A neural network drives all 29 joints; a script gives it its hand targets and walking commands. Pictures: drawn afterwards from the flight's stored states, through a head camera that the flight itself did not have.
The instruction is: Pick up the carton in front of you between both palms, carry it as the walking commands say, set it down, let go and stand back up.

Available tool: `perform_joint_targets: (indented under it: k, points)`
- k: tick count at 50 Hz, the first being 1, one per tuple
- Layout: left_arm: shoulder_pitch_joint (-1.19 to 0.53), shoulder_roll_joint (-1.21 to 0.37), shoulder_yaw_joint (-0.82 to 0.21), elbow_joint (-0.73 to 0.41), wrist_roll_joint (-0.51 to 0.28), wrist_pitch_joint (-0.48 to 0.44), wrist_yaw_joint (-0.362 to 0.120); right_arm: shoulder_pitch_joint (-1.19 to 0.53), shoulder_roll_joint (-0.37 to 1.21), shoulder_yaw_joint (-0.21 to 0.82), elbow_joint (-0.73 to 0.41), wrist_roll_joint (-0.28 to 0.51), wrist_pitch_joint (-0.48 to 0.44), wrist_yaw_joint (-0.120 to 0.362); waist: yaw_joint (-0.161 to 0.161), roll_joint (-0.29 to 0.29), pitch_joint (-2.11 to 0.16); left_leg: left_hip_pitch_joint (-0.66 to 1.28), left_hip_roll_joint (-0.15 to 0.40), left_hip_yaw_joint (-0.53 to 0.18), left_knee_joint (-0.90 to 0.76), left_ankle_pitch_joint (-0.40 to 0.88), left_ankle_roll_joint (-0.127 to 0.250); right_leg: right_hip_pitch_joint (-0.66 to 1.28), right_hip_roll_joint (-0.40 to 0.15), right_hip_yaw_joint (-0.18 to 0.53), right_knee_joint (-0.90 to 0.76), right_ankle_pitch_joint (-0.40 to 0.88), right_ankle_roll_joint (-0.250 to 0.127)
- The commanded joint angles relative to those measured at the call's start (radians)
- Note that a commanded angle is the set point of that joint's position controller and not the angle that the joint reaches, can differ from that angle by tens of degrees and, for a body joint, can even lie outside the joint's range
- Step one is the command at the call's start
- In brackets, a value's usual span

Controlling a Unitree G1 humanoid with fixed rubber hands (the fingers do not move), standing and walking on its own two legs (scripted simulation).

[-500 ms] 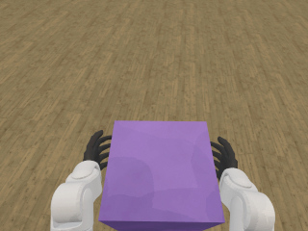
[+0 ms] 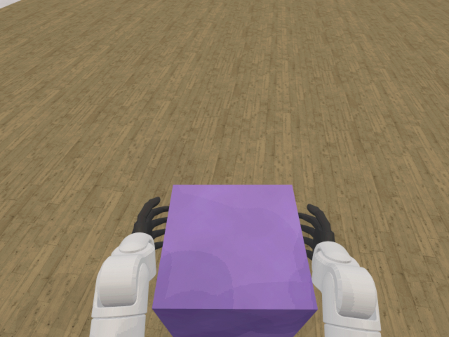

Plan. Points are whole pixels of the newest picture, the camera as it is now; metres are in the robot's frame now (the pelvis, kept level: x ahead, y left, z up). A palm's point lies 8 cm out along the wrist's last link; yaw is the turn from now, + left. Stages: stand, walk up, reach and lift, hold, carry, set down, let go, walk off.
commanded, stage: carry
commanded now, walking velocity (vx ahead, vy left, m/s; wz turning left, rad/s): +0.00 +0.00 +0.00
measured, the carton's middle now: (232, 268) +0.24 +0.00 -0.01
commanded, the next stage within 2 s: hold in 1.06 s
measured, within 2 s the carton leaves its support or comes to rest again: neither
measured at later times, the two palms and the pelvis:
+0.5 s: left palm (151, 237) +0.27 +0.15 +0.04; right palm (318, 245) +0.27 -0.15 +0.04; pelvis -0.03 +0.00 +0.00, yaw +0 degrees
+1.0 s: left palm (147, 241) +0.26 +0.15 +0.05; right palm (318, 250) +0.26 -0.15 +0.05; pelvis -0.03 +0.00 +0.00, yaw +0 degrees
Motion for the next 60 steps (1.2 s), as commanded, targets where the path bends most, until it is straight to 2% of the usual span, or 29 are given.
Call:
perform_joint_targets:
  k: [1, 13, 17, 21, 25, 30, 37, 53, 54, 55, 56, 57, 59, 60]
  points:
    - [-0.354, -0.585, -0.497, -0.031, -0.171, -0.064, -0.113, -0.36, 0.588, 0.466, -0.022, 0.147, -0.072, 0.112, -0.004, -0.005, -0.176, 0.177, 0.103, -0.1, -0.02, 0.479, 0.003, 0.002, -0.114, 0.069, -0.045, 0.565, -0.007]
    - [-0.507, -0.682, -0.369, 0.345, -0.07, -0.305, -0.218, -0.538, 0.678, 0.37, 0.318, 0.083, -0.314, 0.225, -0.006, 0.001, -0.148, 0.158, 0.103, -0.11, -0.067, 0.338, 0.004, -0.016, -0.106, 0.076, -0.088, 0.405, -0.022]
    - [-0.582, -0.765, -0.384, 0.42, -0.076, -0.388, -0.257, -0.613, 0.764, 0.382, 0.397, 0.085, -0.393, 0.265, -0.007, 0.004, -0.161, 0.161, 0.103, -0.112, -0.074, 0.312, 0.003, -0.016, -0.104, 0.078, -0.093, 0.367, -0.027]
    - [-0.611, -0.844, -0.428, 0.416, -0.095, -0.402, -0.28, -0.638, 0.841, 0.417, 0.399, 0.098, -0.407, 0.288, -0.008, 0.006, -0.185, 0.167, 0.107, -0.114, -0.07, 0.32, 0.003, -0.013, -0.103, 0.079, -0.087, 0.36, -0.027]
    - [-0.592, -0.889, -0.467, 0.364, -0.118, -0.36, -0.283, -0.617, 0.885, 0.449, 0.35, 0.118, -0.366, 0.289, -0.009, 0.007, -0.202, 0.168, 0.11, -0.115, -0.063, 0.341, 0.004, -0.014, -0.103, 0.08, -0.076, 0.367, -0.024]
    - [-0.562, -0.87, -0.439, 0.372, -0.102, -0.329, -0.283, -0.586, 0.868, 0.421, 0.359, 0.103, -0.334, 0.289, -0.008, 0.008, -0.191, 0.154, 0.111, -0.117, -0.064, 0.339, 0.005, -0.029, -0.103, 0.081, -0.076, 0.357, -0.023]
    - [-0.589, -0.884, -0.443, 0.367, -0.108, -0.33, -0.285, -0.616, 0.884, 0.428, 0.353, 0.111, -0.336, 0.292, -0.007, 0.01, -0.18, 0.145, 0.109, -0.122, -0.078, 0.304, 0.004, -0.039, -0.101, 0.085, -0.088, 0.311, -0.026]
    - [-0.594, -0.89, -0.437, 0.379, -0.106, -0.327, -0.289, -0.619, 0.888, 0.419, 0.364, 0.105, -0.334, 0.295, -0.006, 0.011, -0.184, 0.144, 0.111, -0.124, -0.084, 0.294, 0.005, -0.046, -0.101, 0.086, -0.091, 0.291, -0.027]
    - [-0.484, -0.905, -0.42, 0.345, -0.107, -0.32, -0.288, -0.511, 0.927, 0.405, 0.356, 0.099, -0.332, 0.297, -0.004, -0.044, -0.089, 0.404, -0.15, -0.297, -0.12, 0.58, 0.023, -0.011, 0.118, 0.236, -0.146, 0.597, -0.032]
    - [-0.499, -0.863, -0.405, 0.308, -0.087, -0.332, -0.276, -0.532, 0.878, 0.382, 0.32, 0.088, -0.35, 0.288, -0.003, -0.026, -0.161, 0.495, -0.126, -0.321, -0.109, 0.706, 0.015, -0.004, 0.13, 0.252, -0.144, 0.667, -0.028]
    - [-0.494, -0.844, -0.391, 0.309, -0.071, -0.33, -0.272, -0.526, 0.856, 0.361, 0.338, 0.068, -0.352, 0.287, 0.004, -0.013, -0.141, 0.493, -0.126, -0.312, -0.138, 0.6, 0.011, 0.002, 0.127, 0.242, -0.175, 0.537, -0.031]
    - [-0.519, -0.851, -0.394, 0.317, -0.069, -0.334, -0.271, -0.547, 0.849, 0.359, 0.348, 0.063, -0.359, 0.287, -0.01, -0.01, -0.097, 0.481, -0.128, -0.313, -0.138, 0.602, 0.006, -0.013, 0.131, 0.233, -0.176, 0.525, -0.029]
    - [-0.516, -0.849, -0.407, 0.321, -0.075, -0.342, -0.265, -0.537, 0.839, 0.362, 0.361, 0.071, -0.368, 0.281, -0.009, 0.003, -0.122, 0.54, -0.141, -0.315, -0.132, 0.648, -0.002, -0.007, 0.135, 0.248, -0.187, 0.579, -0.019]
    - [-0.542, -0.843, -0.401, 0.33, -0.073, -0.342, -0.266, -0.561, 0.834, 0.346, 0.375, 0.063, -0.369, 0.285, -0.006, 0.009, -0.122, 0.522, -0.143, -0.3, -0.164, 0.466, -0.005, 0.009, 0.132, 0.246, -0.208, 0.439, -0.025]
